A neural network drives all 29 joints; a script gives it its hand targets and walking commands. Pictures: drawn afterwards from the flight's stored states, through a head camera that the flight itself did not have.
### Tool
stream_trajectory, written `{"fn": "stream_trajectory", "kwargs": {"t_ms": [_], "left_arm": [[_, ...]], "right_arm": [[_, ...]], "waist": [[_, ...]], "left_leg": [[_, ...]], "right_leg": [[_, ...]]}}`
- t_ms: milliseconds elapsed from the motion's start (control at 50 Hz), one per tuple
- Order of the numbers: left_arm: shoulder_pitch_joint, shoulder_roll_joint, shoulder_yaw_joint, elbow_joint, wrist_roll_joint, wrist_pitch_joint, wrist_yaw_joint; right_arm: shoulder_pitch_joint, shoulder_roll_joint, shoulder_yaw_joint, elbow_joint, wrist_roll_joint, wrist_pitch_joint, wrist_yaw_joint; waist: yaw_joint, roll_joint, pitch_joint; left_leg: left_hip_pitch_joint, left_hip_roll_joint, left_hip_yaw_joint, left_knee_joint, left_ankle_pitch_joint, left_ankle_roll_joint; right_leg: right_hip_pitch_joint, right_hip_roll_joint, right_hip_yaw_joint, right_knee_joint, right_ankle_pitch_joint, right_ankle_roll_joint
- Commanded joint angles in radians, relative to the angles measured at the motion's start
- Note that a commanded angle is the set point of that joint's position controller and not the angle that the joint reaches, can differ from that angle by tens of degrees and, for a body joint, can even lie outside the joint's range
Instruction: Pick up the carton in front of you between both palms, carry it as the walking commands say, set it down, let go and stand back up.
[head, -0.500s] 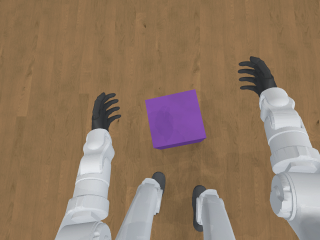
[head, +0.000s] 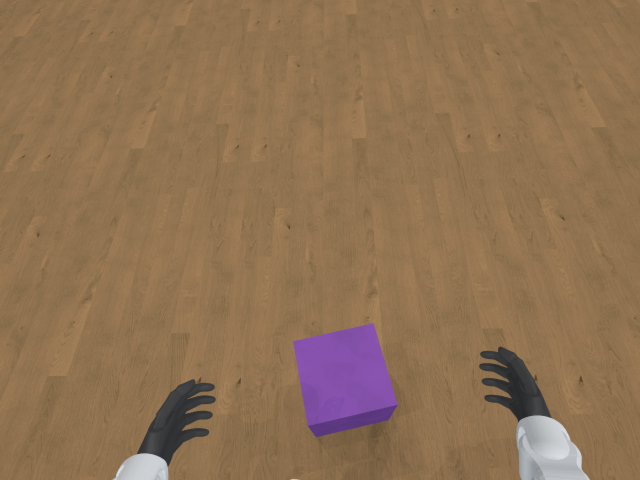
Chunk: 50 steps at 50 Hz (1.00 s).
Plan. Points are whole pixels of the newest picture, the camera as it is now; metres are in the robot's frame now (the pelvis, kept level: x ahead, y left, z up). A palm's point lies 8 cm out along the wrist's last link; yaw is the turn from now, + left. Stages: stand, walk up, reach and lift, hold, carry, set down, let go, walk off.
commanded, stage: let go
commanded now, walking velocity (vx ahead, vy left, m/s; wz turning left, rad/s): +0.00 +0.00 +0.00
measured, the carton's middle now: (343, 382) +0.39 +0.04 -0.63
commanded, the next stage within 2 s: stand in 0.68 s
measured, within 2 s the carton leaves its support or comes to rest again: neither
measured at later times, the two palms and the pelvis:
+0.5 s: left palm (166, 445) +0.17 +0.22 -0.04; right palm out of the picture +0.16 -0.25 -0.05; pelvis +0.01 -0.01 +0.02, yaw +0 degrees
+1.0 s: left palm (123, 469) +0.14 +0.28 -0.08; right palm out of the picture +0.13 -0.29 -0.05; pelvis +0.01 +0.00 +0.01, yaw +0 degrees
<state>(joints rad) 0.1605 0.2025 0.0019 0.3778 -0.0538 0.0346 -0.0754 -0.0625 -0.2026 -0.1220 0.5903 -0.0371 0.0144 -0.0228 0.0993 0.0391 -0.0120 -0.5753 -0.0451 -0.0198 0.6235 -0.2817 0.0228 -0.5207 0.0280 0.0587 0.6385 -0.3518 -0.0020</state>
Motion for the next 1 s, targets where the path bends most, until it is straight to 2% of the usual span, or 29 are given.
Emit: {"fn": "stream_trajectory", "kwargs": {"t_ms": [0, 120, 200, 380, 400, 420, 480, 560, 660, 680, 720, 740, 760, 820, 900, 980], "left_arm": [[0.019, 0.095, 0.02, -0.102, -0.001, -0.016, 0.005], [0.06, 0.105, 0.039, -0.065, 0.017, -0.008, 0.009], [0.082, 0.108, 0.05, -0.044, 0.032, 0.004, 0.015], [0.05, 0.114, 0.067, -0.022, 0.063, 0.063, 0.011], [0.01, 0.127, 0.064, -0.092, 0.084, 0.116, 0.038], [0.026, 0.125, 0.053, -0.069, 0.077, 0.134, 0.047], [0.015, 0.124, 0.051, -0.078, 0.07, 0.16, 0.056], [0.001, 0.121, 0.049, -0.092, 0.069, 0.186, 0.058], [-0.016, 0.117, 0.047, -0.105, 0.072, 0.211, 0.058], [-0.028, 0.217, 0.074, 0.05, 0.088, 0.113, 0.096], [-0.027, 0.224, 0.075, 0.074, 0.107, 0.041, 0.106], [-0.04, 0.225, 0.077, 0.086, 0.112, 0.022, 0.103], [-0.046, 0.221, 0.076, 0.101, 0.111, 0.008, 0.1], [-0.038, 0.218, 0.072, 0.157, 0.103, -0.018, 0.087], [-0.013, 0.241, 0.072, 0.229, 0.098, -0.037, 0.09], [-0.014, 0.257, 0.066, 0.278, 0.092, -0.041, 0.097]], "right_arm": [[0.04, -0.076, -0.01, -0.11, 0.0, -0.021, 0.006], [0.182, -0.077, 0.014, -0.152, 0.014, -0.01, 0.034], [0.241, -0.085, 0.039, -0.192, 0.031, 0.008, 0.061], [0.237, -0.094, 0.061, -0.261, 0.045, 0.072, 0.094], [0.278, -0.085, 0.069, -0.207, 0.064, 0.045, 0.073], [0.27, -0.09, 0.068, -0.225, 0.062, 0.044, 0.064], [0.25, -0.101, 0.071, -0.233, 0.06, 0.055, 0.057], [0.249, -0.107, 0.064, -0.231, 0.047, 0.076, 0.053], [0.245, -0.105, 0.062, -0.231, 0.041, 0.095, 0.057], [0.236, -0.204, 0.035, -0.087, -0.014, 0.057, 0.025], [0.263, -0.217, 0.028, -0.068, -0.023, 0.022, 0.014], [0.261, -0.215, 0.03, -0.052, -0.021, 0.009, 0.015], [0.254, -0.212, 0.033, -0.04, -0.017, -0.001, 0.014], [0.222, -0.225, 0.038, -0.008, -0.014, -0.018, 0.016], [0.223, -0.242, 0.043, 0.037, -0.007, -0.025, 0.009], [0.238, -0.267, 0.046, 0.076, 0.0, -0.025, 0.002]], "waist": [[-0.043, -0.051, -0.258], [-0.083, -0.063, -0.174], [-0.087, -0.042, -0.128], [-0.071, -0.035, 0.017], [-0.069, -0.008, -0.024], [-0.082, -0.039, -0.014], [-0.081, -0.058, 0.02], [-0.095, -0.075, 0.055], [-0.105, -0.064, 0.081], [-0.096, -0.173, 0.08], [-0.116, -0.147, 0.073], [-0.119, -0.118, 0.07], [-0.117, -0.086, 0.066], [-0.1, -0.012, 0.01], [-0.096, -0.014, -0.036], [-0.105, -0.012, -0.053]], "left_leg": [[0.436, 0.022, -0.032, -0.069, 0.467, -0.048], [0.506, 0.013, -0.021, -0.143, 0.505, -0.055], [0.538, 0.009, -0.018, -0.181, 0.497, -0.051], [0.535, 0.003, 0.006, -0.22, 0.295, -0.035], [0.507, -0.018, 0.012, -0.189, 0.284, -0.038], [0.503, -0.016, 0.007, -0.184, 0.259, -0.033], [0.493, -0.012, 0.008, -0.18, 0.203, -0.028], [0.494, -0.008, 0.007, -0.187, 0.162, -0.027], [0.503, -0.003, 0.003, -0.198, 0.118, -0.029], [0.351, 0.062, -0.044, -0.157, 0.064, -0.037], [0.342, 0.061, -0.051, -0.151, -0.026, -0.028], [0.333, 0.062, -0.061, -0.159, -0.057, -0.022], [0.321, 0.068, -0.074, -0.171, -0.07, -0.017], [0.306, 0.1, -0.111, -0.213, -0.007, 0.001], [0.346, 0.114, -0.113, -0.196, 0.179, 0.006], [0.399, 0.122, -0.108, -0.18, 0.298, 0.003]], "right_leg": [[0.105, 0.018, -0.027, -0.126, 0.282, 0.004], [0.246, 0.011, -0.031, -0.197, 0.39, 0.02], [0.3, 0.008, -0.03, -0.231, 0.413, 0.022], [0.33, -0.006, -0.024, -0.283, 0.307, 0.015], [0.372, -0.018, -0.027, -0.246, 0.37, 0.02], [0.359, -0.013, -0.021, -0.234, 0.383, 0.026], [0.342, -0.017, -0.019, -0.239, 0.322, 0.021], [0.333, -0.018, -0.025, -0.249, 0.272, 0.014], [0.322, -0.02, -0.033, -0.256, 0.209, 0.005], [0.244, -0.055, 0.024, -0.268, 0.017, 0.013], [0.209, -0.082, 0.087, -0.308, -0.148, -0.007], [0.207, -0.087, 0.099, -0.309, -0.174, -0.013], [0.218, -0.086, 0.101, -0.294, -0.16, -0.017], [0.309, -0.073, 0.067, -0.227, 0.045, -0.011], [0.375, -0.078, 0.061, -0.211, 0.224, 0.0], [0.387, -0.083, 0.059, -0.209, 0.314, 0.001]]}}
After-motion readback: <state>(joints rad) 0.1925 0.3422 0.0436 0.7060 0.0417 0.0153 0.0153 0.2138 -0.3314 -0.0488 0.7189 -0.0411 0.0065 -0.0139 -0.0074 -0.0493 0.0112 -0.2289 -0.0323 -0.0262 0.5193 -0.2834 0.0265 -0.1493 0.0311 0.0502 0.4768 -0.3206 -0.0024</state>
